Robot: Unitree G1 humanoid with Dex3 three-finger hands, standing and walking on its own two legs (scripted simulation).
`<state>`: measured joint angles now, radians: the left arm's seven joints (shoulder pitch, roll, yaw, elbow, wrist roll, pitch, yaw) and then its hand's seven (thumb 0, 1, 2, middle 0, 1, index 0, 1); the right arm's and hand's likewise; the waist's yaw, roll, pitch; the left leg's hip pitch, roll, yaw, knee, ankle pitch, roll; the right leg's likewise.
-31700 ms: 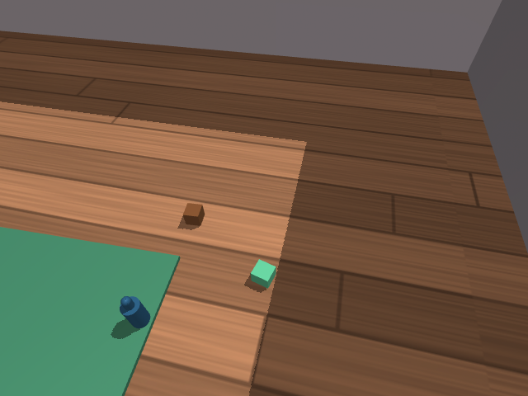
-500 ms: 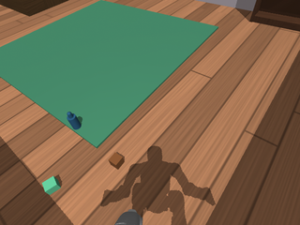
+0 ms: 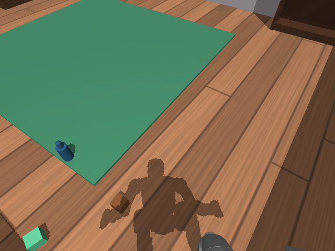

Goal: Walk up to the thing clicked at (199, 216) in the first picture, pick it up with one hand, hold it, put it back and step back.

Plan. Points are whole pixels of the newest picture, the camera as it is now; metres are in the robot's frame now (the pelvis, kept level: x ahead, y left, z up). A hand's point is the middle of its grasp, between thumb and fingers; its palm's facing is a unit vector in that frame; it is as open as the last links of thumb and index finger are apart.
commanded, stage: walk up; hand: left
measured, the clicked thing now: (120, 203) +0.48 +0.29 -0.73
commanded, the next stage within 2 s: none
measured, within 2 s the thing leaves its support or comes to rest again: neither
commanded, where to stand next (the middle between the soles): +0.14 +0.01 m, yaw -2 degrees
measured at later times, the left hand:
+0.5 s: hand out of the picture +0.16 +0.29 -0.16, palm faces -0.02 -0.91 -0.41, open 7.4 cm
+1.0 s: hand out of the picture +0.16 +0.28 -0.15, palm faces -0.03 -0.93 -0.37, open 7.4 cm
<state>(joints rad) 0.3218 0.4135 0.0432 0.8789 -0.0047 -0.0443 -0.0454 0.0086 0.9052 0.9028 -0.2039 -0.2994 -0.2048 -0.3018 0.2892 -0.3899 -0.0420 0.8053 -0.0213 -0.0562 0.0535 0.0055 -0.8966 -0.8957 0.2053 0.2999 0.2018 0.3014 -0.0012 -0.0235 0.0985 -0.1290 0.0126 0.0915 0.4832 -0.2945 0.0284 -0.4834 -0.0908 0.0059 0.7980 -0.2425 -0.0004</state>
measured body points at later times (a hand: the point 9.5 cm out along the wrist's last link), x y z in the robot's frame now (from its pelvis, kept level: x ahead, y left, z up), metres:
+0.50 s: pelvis +0.08 +0.01 -0.02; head +0.11 +0.01 +0.43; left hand +0.16 +0.34 -0.13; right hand +0.15 -0.30 -0.14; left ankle +0.14 +0.15 -0.74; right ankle +0.13 -0.14 -0.73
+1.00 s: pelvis +0.09 +0.01 +0.00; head +0.10 +0.00 +0.45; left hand +0.16 +0.32 -0.12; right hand +0.20 -0.29 -0.13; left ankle +0.14 +0.15 -0.74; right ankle +0.10 -0.12 -0.74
